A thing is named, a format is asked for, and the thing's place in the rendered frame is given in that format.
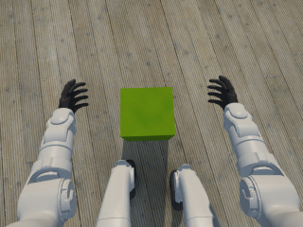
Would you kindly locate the right robot forearm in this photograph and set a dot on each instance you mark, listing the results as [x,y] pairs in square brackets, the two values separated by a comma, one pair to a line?
[253,158]

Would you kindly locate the left robot foot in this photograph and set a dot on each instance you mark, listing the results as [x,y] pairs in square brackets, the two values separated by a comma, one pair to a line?
[132,163]

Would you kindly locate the right robot upper arm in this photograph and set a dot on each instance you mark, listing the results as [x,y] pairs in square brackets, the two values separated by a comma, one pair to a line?
[270,200]

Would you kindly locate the left robot forearm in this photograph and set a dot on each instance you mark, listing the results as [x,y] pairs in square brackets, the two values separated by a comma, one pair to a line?
[56,150]

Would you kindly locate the robot right thigh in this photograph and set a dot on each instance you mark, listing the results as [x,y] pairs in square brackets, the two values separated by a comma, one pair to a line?
[197,208]

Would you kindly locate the carton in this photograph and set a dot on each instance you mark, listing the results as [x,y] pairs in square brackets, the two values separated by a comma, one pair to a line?
[146,114]

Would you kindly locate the left robot upper arm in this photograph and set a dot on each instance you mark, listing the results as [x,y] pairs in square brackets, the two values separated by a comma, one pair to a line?
[47,204]

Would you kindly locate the robot left hand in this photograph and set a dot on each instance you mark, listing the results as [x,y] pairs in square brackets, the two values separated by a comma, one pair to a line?
[68,99]

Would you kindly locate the robot right hand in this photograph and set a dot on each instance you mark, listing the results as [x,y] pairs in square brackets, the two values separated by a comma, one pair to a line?
[227,90]

